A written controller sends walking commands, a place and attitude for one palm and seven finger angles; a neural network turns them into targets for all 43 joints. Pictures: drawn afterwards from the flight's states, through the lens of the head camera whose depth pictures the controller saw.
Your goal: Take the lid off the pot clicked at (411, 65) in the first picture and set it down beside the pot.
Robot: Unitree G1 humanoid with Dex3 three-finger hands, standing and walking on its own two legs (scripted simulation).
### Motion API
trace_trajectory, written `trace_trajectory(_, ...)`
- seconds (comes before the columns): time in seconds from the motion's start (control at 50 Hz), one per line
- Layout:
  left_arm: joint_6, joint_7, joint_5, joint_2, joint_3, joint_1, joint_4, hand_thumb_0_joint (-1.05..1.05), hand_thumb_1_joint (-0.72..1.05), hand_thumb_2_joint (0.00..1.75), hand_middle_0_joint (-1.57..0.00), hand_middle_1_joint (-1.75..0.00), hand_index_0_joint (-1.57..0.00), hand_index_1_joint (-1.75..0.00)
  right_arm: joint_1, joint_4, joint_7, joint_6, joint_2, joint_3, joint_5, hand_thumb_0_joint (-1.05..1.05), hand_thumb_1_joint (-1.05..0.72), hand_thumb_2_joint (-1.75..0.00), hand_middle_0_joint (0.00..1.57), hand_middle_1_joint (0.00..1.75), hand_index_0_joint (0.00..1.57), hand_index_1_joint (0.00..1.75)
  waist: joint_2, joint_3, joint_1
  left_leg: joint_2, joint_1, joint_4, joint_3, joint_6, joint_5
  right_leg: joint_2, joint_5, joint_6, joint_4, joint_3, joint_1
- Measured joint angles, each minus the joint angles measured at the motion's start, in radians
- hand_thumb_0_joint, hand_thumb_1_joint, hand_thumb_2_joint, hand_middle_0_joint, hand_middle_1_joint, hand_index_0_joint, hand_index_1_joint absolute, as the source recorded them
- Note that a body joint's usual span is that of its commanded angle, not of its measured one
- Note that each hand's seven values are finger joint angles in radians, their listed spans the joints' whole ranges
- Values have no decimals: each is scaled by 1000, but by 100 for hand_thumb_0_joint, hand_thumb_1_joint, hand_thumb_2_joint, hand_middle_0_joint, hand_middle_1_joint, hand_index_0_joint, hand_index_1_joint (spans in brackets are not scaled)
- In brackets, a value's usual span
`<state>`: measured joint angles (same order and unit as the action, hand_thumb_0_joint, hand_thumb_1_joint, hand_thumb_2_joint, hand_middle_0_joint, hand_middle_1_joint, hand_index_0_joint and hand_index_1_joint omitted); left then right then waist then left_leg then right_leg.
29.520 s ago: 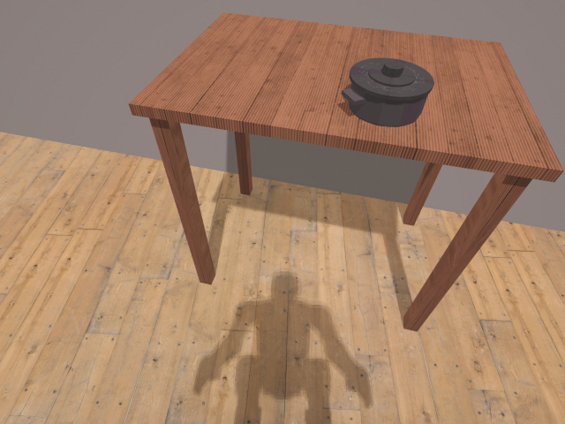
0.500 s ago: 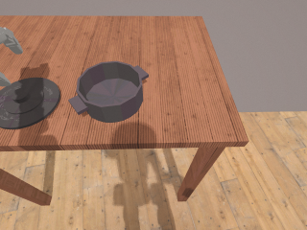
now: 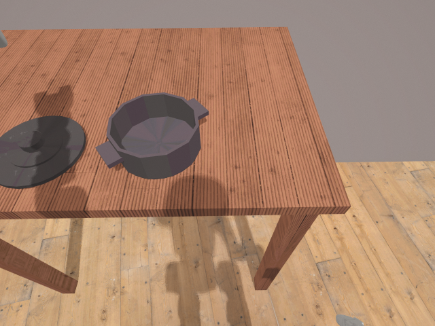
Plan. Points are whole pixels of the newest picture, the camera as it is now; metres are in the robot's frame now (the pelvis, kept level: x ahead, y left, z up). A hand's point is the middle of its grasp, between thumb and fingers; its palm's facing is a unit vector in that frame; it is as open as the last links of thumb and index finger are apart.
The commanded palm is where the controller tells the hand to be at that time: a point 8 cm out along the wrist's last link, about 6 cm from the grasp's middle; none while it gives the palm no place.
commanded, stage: raise the empty hand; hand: left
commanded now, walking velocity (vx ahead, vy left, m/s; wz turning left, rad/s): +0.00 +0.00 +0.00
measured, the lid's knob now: (31, 141) +0.44 +0.36 +0.09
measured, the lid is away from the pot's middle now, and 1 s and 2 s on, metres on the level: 0.24 0.24 0.24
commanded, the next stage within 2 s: draw the hand back to the body in 0.06 s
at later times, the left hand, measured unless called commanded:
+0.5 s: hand out of the picture +0.40 +0.34 +0.24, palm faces -0.17 -0.10 -0.98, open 11.1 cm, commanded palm +0.37 +0.35 +0.31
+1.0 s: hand out of the picture +0.38 +0.27 +0.30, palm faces +0.51 -0.83 -0.24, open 10.7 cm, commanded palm +0.31 +0.32 +0.30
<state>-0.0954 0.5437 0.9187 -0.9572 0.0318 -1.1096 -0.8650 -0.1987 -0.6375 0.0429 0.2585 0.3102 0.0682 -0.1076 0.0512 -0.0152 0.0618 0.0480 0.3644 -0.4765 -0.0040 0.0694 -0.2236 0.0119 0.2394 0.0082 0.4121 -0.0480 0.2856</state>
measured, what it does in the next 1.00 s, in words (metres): stands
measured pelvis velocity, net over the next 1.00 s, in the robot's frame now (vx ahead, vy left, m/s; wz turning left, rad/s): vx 0.01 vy -0.03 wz -0.04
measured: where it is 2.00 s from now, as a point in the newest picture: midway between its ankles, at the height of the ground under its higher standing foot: outside the picture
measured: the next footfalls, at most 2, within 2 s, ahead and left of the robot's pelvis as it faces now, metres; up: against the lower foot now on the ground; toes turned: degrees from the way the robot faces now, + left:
none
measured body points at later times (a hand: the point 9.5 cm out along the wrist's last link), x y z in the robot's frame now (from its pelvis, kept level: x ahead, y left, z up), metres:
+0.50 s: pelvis +0.00 -0.01 +0.00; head +0.04 -0.02 +0.45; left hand +0.41 +0.34 +0.30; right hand +0.12 -0.27 -0.12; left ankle +0.00 +0.07 -0.74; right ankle -0.02 -0.12 -0.74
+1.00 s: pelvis +0.01 -0.03 +0.01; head +0.02 -0.03 +0.46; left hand +0.35 +0.32 +0.31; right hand +0.16 -0.27 -0.10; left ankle +0.00 +0.07 -0.74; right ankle -0.02 -0.12 -0.74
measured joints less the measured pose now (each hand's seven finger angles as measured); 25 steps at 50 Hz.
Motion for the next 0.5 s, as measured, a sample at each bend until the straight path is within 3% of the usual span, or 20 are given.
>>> trace_trajectory(0.24,-21,17,2,-11,-9,35,14,0,-11,86,-47,-66,-47,-66,-3,6,-4,6,2,1,-1,1,-90,-90,20,29,20,30,-4,5,-2,-5,-16,11,4,-6,0,5,3,7,0,5,-10)
trace_trajectory(0.34,-8,10,-27,-15,-62,129,101,0,-11,86,-47,-66,-47,-66,-4,16,-10,4,7,-6,0,1,-90,-90,20,29,20,30,2,-4,-5,-8,-24,8,9,-8,-5,7,7,7,4,11,-14)
trace_trajectory(0.5,-17,33,-66,12,-92,252,234,0,-11,86,-47,-66,-47,-66,23,32,-11,10,9,-8,1,1,-90,-90,20,29,20,30,11,4,-22,-4,-35,0,4,-6,-5,4,11,6,14,5,-26)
